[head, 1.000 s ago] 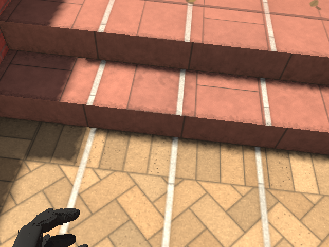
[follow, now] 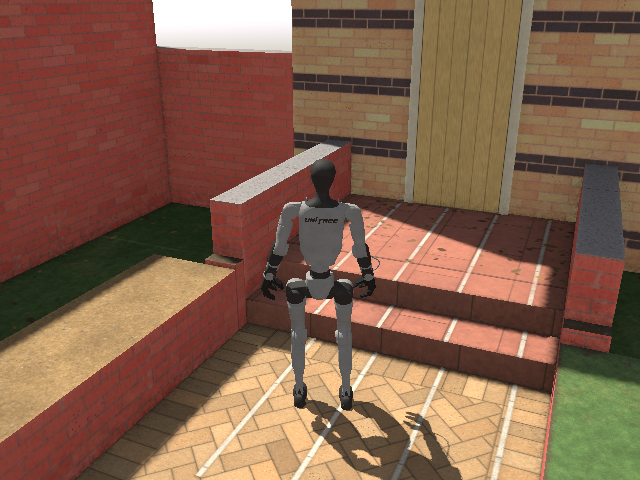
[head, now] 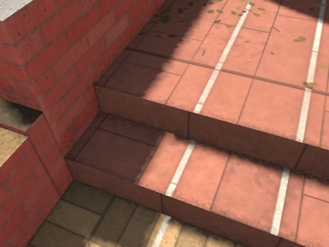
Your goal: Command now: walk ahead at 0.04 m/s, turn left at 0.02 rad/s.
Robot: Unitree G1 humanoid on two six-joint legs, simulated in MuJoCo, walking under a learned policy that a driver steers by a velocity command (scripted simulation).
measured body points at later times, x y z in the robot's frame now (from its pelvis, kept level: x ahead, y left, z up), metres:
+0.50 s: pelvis +0.03 -0.01 +0.00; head +0.04 -0.01 +0.45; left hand +0.12 +0.25 -0.13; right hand +0.13 -0.28 -0.13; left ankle +0.04 +0.11 -0.73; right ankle +0.02 -0.14 -0.73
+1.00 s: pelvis +0.11 -0.03 +0.00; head +0.12 -0.04 +0.45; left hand +0.08 +0.23 -0.14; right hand +0.22 -0.30 -0.13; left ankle +0.08 +0.09 -0.65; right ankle +0.02 -0.14 -0.73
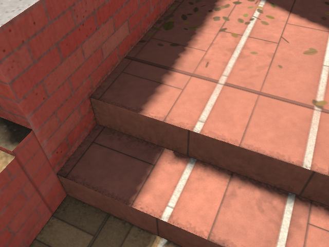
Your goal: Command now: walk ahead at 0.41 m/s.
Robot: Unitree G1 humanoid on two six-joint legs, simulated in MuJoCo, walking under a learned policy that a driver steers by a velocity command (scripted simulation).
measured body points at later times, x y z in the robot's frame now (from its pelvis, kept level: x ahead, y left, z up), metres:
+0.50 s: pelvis +0.23 +0.06 +0.01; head +0.24 +0.07 +0.46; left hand +0.36 +0.33 -0.12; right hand +0.26 -0.21 -0.13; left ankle +0.24 +0.14 -0.74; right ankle +0.27 -0.10 -0.61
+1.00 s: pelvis +0.51 -0.05 +0.11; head +0.50 -0.06 +0.56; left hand +0.69 +0.14 +0.00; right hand +0.58 -0.35 +0.01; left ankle +0.45 +0.13 -0.41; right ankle +0.55 -0.12 -0.57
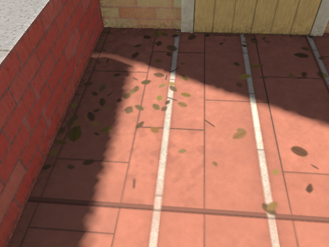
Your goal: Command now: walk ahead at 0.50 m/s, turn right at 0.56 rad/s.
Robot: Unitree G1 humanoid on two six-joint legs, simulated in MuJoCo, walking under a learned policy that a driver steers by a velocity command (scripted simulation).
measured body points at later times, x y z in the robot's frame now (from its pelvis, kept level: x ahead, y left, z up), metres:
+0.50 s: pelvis +0.31 +0.03 +0.15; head +0.31 +0.01 +0.60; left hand +0.46 +0.24 +0.03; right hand +0.38 -0.26 +0.05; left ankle +0.43 +0.09 -0.51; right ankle +0.16 -0.06 -0.39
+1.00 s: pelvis +0.54 -0.11 +0.22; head +0.57 -0.13 +0.67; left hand +0.80 +0.04 +0.13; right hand +0.44 -0.35 +0.08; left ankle +0.46 +0.08 -0.44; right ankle +0.58 -0.23 -0.51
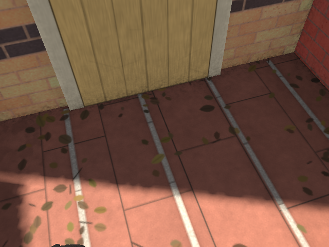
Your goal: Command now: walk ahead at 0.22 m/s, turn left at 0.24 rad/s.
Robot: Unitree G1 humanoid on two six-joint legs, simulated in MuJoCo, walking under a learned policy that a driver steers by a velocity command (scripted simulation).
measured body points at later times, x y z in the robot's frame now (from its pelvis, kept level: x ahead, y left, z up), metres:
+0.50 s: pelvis +0.10 +0.04 +0.00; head +0.14 +0.07 +0.44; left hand +0.18 +0.34 -0.12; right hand +0.34 -0.18 -0.09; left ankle +0.13 +0.14 -0.73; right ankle +0.08 -0.11 -0.66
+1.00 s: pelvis +0.13 +0.00 +0.01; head +0.16 +0.00 +0.46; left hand +0.10 +0.31 -0.07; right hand +0.43 -0.14 -0.09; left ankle +0.06 +0.11 -0.63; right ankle +0.20 -0.09 -0.73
